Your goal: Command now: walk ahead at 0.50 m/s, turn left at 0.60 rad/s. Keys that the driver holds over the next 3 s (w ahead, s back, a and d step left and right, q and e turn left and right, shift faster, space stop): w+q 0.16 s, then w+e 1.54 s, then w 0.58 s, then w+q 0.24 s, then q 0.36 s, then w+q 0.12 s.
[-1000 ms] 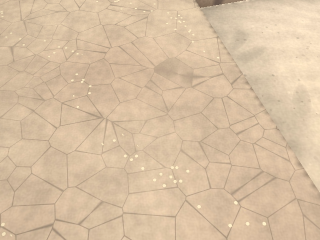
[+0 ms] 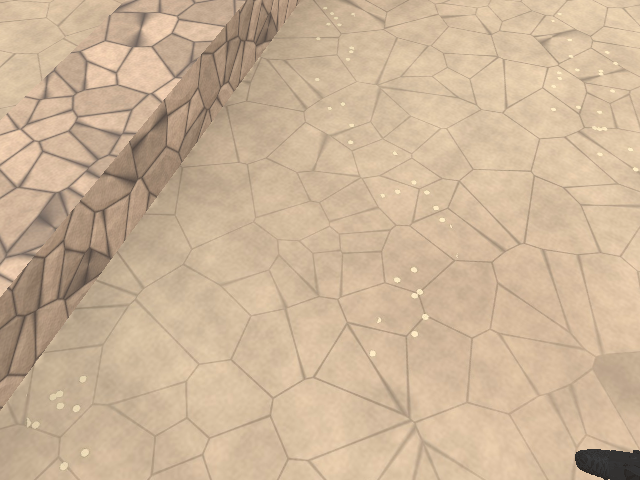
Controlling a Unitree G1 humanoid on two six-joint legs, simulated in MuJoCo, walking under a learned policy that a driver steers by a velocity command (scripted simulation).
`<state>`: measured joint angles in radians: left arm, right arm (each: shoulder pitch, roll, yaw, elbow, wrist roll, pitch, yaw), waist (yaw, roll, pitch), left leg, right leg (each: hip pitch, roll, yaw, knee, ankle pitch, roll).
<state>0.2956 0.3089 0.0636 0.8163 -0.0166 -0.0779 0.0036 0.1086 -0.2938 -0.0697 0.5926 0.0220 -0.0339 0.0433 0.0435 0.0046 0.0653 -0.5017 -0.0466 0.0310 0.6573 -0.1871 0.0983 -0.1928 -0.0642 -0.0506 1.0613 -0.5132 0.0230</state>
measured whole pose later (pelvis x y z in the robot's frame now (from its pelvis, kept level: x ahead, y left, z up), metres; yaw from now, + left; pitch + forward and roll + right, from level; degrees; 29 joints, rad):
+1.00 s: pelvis +0.58 -0.01 +0.01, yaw -13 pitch +3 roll +1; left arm 0.39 0.30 0.06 0.75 -0.03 -0.02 0.02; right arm 0.06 -0.27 -0.04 0.64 -0.01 -0.12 0.01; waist 0.07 -0.03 0.00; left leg -0.43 -0.05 -0.03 0.52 -0.13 0.02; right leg -0.20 0.10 0.22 0.85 -0.52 -0.05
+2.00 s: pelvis +1.08 -0.27 +0.01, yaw -44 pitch +2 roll +1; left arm 0.38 0.30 0.06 0.76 -0.02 -0.03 0.01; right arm 0.08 -0.28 -0.04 0.70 -0.01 -0.12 0.04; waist 0.06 -0.02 0.01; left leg -0.45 -0.03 0.01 0.54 -0.13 0.03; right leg -0.13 0.07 0.18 0.75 -0.47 -0.04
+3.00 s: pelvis +1.41 -0.57 +0.01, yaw -24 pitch +2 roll -2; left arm 0.13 0.30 0.07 0.80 -0.01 -0.03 0.00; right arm 0.16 -0.30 -0.08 0.63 0.01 0.01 0.02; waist 0.01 -0.01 0.07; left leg -0.46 -0.03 0.01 0.62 -0.19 0.08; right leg -0.34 -0.04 -0.06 1.00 -0.53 0.02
